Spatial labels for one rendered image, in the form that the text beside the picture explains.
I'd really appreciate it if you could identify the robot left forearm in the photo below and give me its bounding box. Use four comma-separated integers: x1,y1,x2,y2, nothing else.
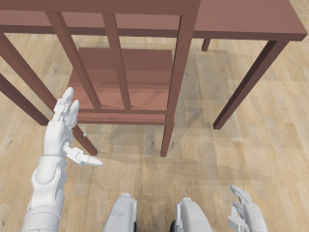
20,155,68,232

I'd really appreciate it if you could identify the table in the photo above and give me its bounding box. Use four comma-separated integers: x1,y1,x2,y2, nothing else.
0,0,308,130

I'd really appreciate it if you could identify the robot right hand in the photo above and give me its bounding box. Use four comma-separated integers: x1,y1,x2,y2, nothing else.
228,185,267,232

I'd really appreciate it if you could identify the robot left hand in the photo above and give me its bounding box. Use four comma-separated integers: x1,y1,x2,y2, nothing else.
43,87,103,167

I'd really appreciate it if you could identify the chair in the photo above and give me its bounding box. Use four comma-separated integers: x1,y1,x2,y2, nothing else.
0,0,201,158

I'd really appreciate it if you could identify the robot right shin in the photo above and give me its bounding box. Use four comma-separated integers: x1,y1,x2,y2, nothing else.
175,197,192,232

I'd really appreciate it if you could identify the left robot thigh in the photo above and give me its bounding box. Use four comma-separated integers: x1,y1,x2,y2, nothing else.
101,196,137,232

